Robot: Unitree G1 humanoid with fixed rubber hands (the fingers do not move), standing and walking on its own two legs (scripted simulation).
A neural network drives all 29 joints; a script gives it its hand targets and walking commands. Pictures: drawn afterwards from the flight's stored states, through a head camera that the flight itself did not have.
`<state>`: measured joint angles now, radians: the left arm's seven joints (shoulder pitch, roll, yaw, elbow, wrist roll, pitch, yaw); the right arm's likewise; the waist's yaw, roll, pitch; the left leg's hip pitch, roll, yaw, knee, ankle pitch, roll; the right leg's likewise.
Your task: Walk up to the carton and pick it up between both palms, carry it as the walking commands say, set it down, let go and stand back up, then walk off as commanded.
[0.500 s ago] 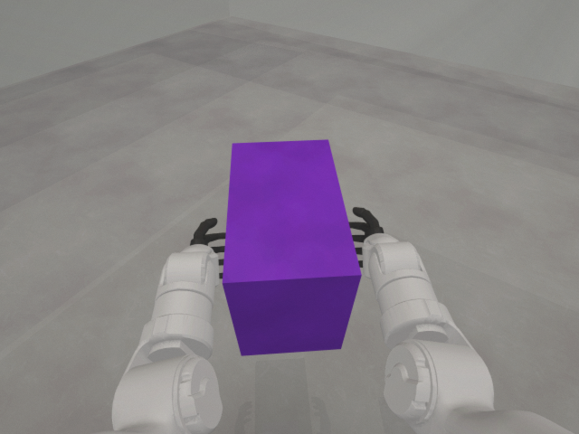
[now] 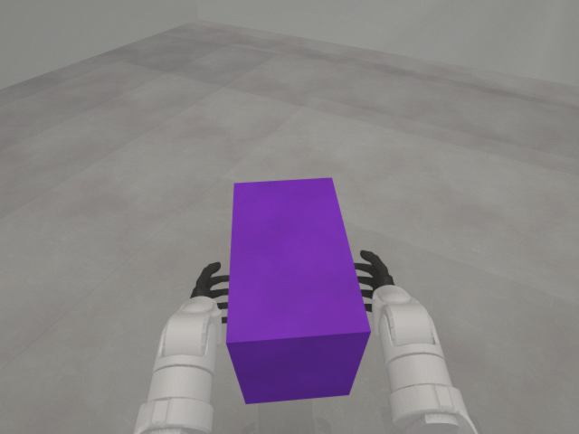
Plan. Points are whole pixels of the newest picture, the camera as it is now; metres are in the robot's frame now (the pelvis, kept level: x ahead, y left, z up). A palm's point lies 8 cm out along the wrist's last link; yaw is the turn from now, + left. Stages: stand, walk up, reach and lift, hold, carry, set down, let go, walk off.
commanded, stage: reach and lift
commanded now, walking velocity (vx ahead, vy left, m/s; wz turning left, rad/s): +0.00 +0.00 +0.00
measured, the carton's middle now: (290, 287) +0.36 +0.01 -0.02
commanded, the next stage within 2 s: hold in 0.90 s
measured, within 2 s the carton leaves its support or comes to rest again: neither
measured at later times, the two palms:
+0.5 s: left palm (197, 314) +0.27 +0.14 +0.04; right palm (385, 306) +0.28 -0.12 +0.05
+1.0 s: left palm (210, 314) +0.28 +0.13 +0.03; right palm (392, 330) +0.26 -0.13 +0.02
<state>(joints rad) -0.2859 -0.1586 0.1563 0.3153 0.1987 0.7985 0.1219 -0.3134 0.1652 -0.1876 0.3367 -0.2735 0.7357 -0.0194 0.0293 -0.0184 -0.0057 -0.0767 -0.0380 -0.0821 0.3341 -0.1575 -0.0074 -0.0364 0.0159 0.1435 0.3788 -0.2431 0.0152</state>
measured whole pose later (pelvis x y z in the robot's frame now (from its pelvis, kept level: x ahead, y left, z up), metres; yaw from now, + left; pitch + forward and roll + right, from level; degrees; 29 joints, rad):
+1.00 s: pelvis -0.01 +0.02 +0.00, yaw -2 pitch -7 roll +0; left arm -0.29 -0.16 0.10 0.31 0.20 0.81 0.14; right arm -0.23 0.14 -0.16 0.27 -0.22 0.76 -0.05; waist 0.00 -0.03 0.04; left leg -0.10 -0.05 -0.04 0.39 -0.17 0.02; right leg -0.06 0.01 0.19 0.41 -0.24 0.05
